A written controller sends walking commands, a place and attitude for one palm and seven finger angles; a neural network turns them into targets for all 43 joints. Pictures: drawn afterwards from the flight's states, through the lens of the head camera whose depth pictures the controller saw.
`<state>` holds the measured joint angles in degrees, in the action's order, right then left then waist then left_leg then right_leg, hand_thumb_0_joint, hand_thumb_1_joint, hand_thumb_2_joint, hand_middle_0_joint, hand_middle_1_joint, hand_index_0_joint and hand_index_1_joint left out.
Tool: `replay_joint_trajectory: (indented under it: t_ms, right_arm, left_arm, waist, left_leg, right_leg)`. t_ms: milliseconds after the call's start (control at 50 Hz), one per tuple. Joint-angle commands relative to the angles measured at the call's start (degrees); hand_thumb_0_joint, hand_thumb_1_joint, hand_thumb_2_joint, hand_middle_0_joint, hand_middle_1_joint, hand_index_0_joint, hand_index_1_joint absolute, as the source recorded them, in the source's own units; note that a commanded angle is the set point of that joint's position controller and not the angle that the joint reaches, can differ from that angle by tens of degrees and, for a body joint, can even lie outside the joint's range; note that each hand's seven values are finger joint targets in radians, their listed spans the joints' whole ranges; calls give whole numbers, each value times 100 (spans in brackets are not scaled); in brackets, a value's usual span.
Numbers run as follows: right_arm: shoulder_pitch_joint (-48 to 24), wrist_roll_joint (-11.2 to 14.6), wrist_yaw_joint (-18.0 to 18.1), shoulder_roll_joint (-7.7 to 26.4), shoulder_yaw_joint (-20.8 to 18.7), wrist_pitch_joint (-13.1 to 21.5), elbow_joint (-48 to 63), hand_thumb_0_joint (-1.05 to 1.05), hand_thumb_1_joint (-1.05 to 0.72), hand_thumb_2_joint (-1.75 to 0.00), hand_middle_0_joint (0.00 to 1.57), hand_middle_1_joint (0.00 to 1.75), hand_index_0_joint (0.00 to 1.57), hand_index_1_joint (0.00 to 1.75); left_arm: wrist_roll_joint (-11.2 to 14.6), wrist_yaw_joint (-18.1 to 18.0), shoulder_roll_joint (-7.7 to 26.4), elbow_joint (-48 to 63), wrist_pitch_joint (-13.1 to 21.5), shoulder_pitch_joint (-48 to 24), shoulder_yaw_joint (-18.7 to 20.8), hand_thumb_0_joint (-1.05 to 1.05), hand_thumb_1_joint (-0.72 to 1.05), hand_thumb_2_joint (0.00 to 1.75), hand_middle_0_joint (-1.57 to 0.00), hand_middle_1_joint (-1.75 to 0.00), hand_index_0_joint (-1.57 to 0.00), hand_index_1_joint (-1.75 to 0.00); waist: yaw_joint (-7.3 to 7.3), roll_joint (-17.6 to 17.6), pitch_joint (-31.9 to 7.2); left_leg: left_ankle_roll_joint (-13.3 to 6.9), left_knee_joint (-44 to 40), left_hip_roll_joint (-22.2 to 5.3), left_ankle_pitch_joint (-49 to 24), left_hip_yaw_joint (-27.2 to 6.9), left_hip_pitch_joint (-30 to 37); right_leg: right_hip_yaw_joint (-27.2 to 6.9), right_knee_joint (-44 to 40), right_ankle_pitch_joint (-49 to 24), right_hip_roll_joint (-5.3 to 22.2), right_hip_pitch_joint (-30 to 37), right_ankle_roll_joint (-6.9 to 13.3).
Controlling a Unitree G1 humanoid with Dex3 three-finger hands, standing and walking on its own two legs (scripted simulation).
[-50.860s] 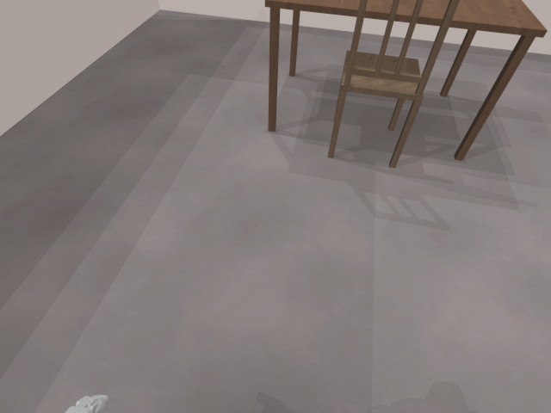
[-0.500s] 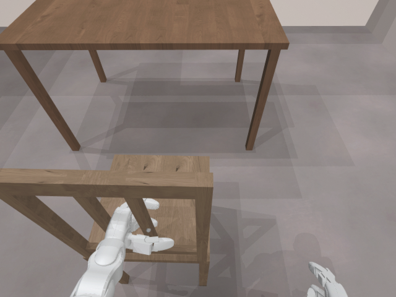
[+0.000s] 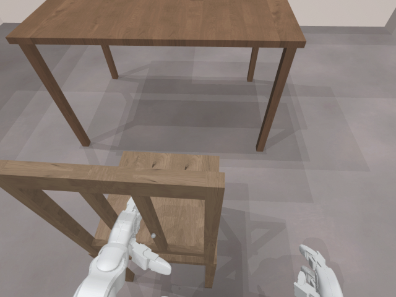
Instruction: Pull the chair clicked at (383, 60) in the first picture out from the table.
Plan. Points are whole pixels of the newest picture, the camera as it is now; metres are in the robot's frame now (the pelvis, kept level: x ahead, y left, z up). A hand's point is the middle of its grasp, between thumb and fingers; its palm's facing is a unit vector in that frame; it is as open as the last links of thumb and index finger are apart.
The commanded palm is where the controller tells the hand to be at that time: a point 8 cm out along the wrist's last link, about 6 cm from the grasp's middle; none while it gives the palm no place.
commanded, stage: draw the fingers out of the gap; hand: left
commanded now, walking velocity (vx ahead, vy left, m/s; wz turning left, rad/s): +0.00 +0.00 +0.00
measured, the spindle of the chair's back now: (114, 222) +0.28 +0.19 -0.03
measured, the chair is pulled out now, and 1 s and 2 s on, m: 0.60 0.60 0.60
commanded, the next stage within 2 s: draw the hand back to the body in 0.76 s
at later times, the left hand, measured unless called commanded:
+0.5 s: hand (144, 279) +0.17 +0.11 -0.03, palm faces -0.10 -0.99 -0.11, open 17.5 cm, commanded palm +0.16 +0.16 -0.01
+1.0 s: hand out of the picture +0.14 +0.11 +0.00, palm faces +0.02 -1.00 +0.02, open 17.5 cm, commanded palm +0.10 +0.17 +0.02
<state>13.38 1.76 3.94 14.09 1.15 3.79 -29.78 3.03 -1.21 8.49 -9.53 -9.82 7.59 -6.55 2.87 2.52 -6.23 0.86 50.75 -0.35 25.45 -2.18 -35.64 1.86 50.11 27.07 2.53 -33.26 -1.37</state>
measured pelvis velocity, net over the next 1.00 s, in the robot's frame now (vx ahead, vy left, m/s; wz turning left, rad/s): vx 0.00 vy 0.01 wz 0.01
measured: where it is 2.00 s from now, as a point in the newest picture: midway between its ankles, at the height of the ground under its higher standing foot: outside the picture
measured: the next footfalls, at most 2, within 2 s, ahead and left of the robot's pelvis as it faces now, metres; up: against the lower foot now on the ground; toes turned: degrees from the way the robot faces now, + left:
none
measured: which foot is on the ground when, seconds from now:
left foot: down 0.00-1.00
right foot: down 0.00-1.00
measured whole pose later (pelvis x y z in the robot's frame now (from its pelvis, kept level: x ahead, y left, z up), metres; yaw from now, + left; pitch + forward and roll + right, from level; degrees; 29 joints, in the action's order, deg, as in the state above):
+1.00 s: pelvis +0.00 +0.01 -0.03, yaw +1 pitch +13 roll -2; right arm 15.2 2.3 5.8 11.6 0.1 6.1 -22.0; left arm 4.5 -1.6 8.3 23.7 1.3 46.5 -11.2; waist 0.9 1.6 -10.6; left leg 0.3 63.2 0.1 30.8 -3.6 -45.8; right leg 2.9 60.5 31.9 2.9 -41.8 -2.0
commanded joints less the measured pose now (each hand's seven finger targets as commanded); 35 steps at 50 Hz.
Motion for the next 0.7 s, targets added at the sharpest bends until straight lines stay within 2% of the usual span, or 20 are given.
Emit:
replay_joint_trajectory:
  t_ms: [0,20,60,160,180,220,240,300,320,380,420,460,480,520,560,580,660,680]
  right_arm:
    - [-217,18,38,674,-269,213,924,0,-90,-90,20,30,20,30]
    - [-243,24,34,678,-287,206,992,0,-90,-90,20,30,20,30]
    - [-279,36,16,638,-267,208,1109,0,-90,-90,20,30,20,30]
    - [-200,23,40,634,-275,222,1239,0,-90,-90,20,30,20,30]
    - [-159,17,51,629,-272,240,1268,0,-90,-90,20,30,20,30]
    - [-138,12,96,627,-287,281,1297,0,-90,-90,20,30,20,30]
    - [-156,16,99,598,-278,317,1327,0,-90,-90,20,30,20,30]
    - [-126,17,126,587,-283,367,1316,0,-90,-90,20,30,20,30]
    - [-152,6,143,585,-293,381,1321,0,-90,-90,20,30,20,30]
    - [-196,10,151,554,-276,363,1354,0,-90,-90,20,30,20,30]
    - [-221,6,194,561,-278,347,1369,0,-90,-90,20,30,20,30]
    - [-235,19,199,525,-279,360,1434,0,-90,-90,20,30,20,30]
    - [-253,23,193,502,-269,373,1482,0,-90,-90,20,30,20,30]
    - [-255,35,210,492,-287,381,1501,0,-90,-90,20,30,20,30]
    - [-255,38,212,476,-290,383,1538,0,-90,-90,20,30,20,30]
    - [-268,39,210,470,-288,392,1580,0,-90,-90,20,30,20,30]
    - [-288,44,226,449,-313,381,1653,0,-90,-90,20,30,20,30]
    - [-291,47,224,450,-314,385,1698,0,-90,-90,20,30,20,30]
  left_arm:
    - [-15,0,461,1131,234,-12,395,0,-55,20,0,0,0,0]
    - [-8,19,580,1243,225,238,514,0,-55,20,0,0,0,0]
    - [-36,47,379,1677,245,448,201,0,-55,20,0,0,0,0]
    - [-127,-103,445,2218,220,984,134,0,-55,20,0,0,0,0]
    - [-144,-126,439,2475,252,899,69,0,-55,20,0,0,0,0]
    - [-155,-174,506,2739,301,1201,106,0,-55,20,0,0,0,0]
    - [-171,-176,345,2906,324,1365,-92,0,-55,20,0,0,0,0]
    - [-175,-177,368,3104,361,1742,-132,0,-55,20,0,0,0,0]
    - [-205,-175,387,3101,339,1886,-124,0,-55,20,0,0,0,0]
    - [-234,-142,386,3112,294,2199,-166,0,-55,20,0,0,0,0]
    - [-250,-118,565,3191,280,2158,-20,0,-55,20,0,0,0,0]
    - [-251,-82,485,3332,296,2457,-91,0,-55,20,0,0,0,0]
    - [-244,-57,343,3440,295,2627,-248,0,-55,20,0,0,0,0]
    - [-222,-53,455,3538,280,2777,-143,0,-55,20,0,0,0,0]
    - [-251,-33,373,3615,299,2961,-274,0,-55,20,0,0,0,0]
    - [-265,-22,350,3694,306,3094,-327,0,-55,20,0,0,0,0]
    - [-348,-20,349,3777,305,3455,-387,0,-55,20,0,0,0,0]
    - [-370,-10,324,3889,330,3467,-457,0,-55,20,0,0,0,0]
  waist:
    - [-46,-408,-1252]
    - [-106,-299,-1291]
    - [-55,-223,-1259]
    - [20,-298,-1033]
    - [64,-326,-1137]
    - [33,-290,-1188]
    - [51,-164,-1221]
    - [87,-284,-1222]
    - [63,-230,-1133]
    - [76,-421,-1002]
    - [63,-361,-908]
    - [22,-306,-1002]
    - [11,-212,-1024]
    - [-6,-204,-1018]
    - [20,-321,-979]
    - [-6,-215,-969]
    - [-10,-382,-853]
    - [-5,-313,-847]
  left_leg:
    - [-230,-566,-5,-1962,172,855]
    - [-221,-567,-14,-2015,183,839]
    - [-217,-537,-17,-1981,192,813]
    - [-226,-432,-24,-1782,144,640]
    - [-241,-396,-4,-1746,133,657]
    - [-243,-350,-3,-1856,99,658]
    - [-243,-318,7,-1856,109,704]
    - [-249,-226,18,-1853,69,641]
    - [-247,-225,12,-1912,47,595]
    - [-259,-177,47,-1574,58,410]
    - [-276,-157,58,-1468,58,309]
    - [-266,-149,50,-1475,44,380]
    - [-263,-142,61,-1476,52,384]
    - [-270,-106,57,-1546,46,329]
    - [-273,-76,53,-1526,21,306]
    - [-274,-65,59,-1506,28,278]
    - [-274,-41,54,-1353,1,144]
    - [-280,-21,61,-1285,10,142]
  right_leg:
    - [283,-607,-2238,-25,483,154]
    - [278,-603,-2282,-9,565,177]
    - [291,-554,-2212,-2,485,167]
    - [308,-499,-1963,-36,226,147]
    - [302,-488,-1945,-34,217,141]
    - [314,-431,-1982,-44,236,166]
    - [311,-409,-1954,-31,181,157]
    - [326,-357,-1974,-41,113,144]
    - [338,-343,-1983,-40,99,162]
    - [330,-348,-1750,-46,-5,129]
    - [311,-364,-1635,-54,-45,143]
    - [330,-301,-1574,-53,-86,148]
    - [338,-287,-1549,-44,-73,151]
    - [320,-296,-1621,-48,-26,167]
    - [343,-253,-1605,-49,-114,146]
    - [343,-237,-1564,-48,-136,149]
    - [378,-185,-1375,-70,-263,144]
    - [356,-186,-1309,-67,-315,141]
